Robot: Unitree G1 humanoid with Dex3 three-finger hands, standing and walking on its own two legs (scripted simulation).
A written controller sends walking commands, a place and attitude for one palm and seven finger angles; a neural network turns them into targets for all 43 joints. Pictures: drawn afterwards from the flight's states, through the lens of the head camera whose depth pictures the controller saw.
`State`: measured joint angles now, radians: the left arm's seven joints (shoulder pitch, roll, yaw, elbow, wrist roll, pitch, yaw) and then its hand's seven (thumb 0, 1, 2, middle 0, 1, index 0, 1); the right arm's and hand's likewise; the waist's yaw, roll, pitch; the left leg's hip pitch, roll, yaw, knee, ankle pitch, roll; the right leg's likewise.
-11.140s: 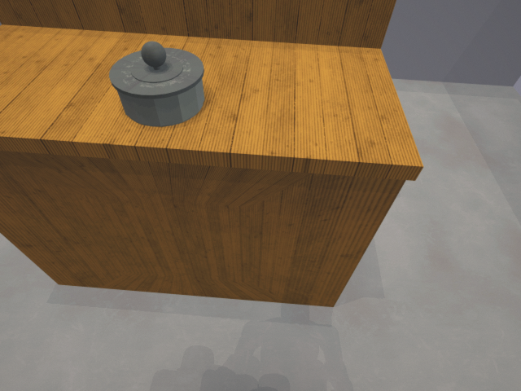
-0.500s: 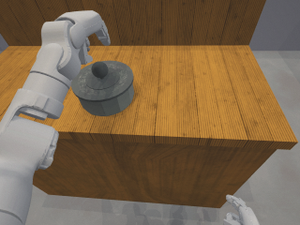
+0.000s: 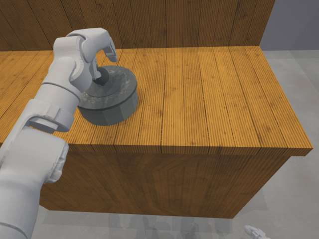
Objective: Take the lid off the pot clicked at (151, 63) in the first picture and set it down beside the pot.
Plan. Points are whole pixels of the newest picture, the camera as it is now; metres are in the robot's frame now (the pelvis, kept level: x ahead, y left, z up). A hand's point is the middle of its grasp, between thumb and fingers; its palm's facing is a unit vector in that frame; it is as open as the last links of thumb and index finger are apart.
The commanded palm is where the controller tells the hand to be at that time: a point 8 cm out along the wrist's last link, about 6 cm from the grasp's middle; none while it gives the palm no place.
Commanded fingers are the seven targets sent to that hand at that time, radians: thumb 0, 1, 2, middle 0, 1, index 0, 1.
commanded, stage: lower the open fingers around the knob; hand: left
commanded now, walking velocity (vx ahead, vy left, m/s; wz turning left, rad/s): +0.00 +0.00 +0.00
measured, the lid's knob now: (100, 75) +0.50 +0.16 +0.16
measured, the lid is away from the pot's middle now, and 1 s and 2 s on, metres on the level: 0.00 0.00 0.00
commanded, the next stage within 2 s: close the fingers and squeeze the knob in 0.68 s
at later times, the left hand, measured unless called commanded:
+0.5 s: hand (93, 77) +0.46 +0.16 +0.19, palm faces -0.30 -0.08 -0.95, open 10.1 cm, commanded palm +0.44 +0.16 +0.24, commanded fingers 0.00 -0.39 1.69 -0.87 -0.08 -0.87 -0.08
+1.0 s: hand (94, 78) +0.45 +0.16 +0.19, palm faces -0.30 -0.06 -0.95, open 10.1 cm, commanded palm +0.44 +0.16 +0.24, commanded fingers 0.00 -0.08 1.16 -0.63 -0.64 -0.63 -0.64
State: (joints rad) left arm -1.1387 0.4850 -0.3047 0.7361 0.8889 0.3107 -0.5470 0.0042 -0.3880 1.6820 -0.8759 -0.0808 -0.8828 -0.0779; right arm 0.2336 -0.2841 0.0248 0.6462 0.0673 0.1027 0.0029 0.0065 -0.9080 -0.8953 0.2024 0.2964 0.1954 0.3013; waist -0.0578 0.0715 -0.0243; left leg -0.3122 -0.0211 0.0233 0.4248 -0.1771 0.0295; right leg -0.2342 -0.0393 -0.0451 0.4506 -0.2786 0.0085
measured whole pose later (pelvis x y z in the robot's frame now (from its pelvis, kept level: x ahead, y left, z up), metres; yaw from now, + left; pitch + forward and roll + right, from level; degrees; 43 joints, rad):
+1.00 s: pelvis +0.00 +0.00 +0.00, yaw +0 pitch +3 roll +0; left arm -1.03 0.49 -0.27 0.70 0.88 0.26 -0.51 0.00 -0.22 1.32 -0.73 -0.34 -0.73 -0.34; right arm 0.24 -0.28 0.02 0.65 0.06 0.10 -0.01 0.01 -0.91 -0.90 0.20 0.30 0.20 0.30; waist -0.06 0.06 -0.02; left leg -0.31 -0.02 0.02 0.43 -0.18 0.03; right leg -0.22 -0.04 -0.05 0.44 -0.27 0.01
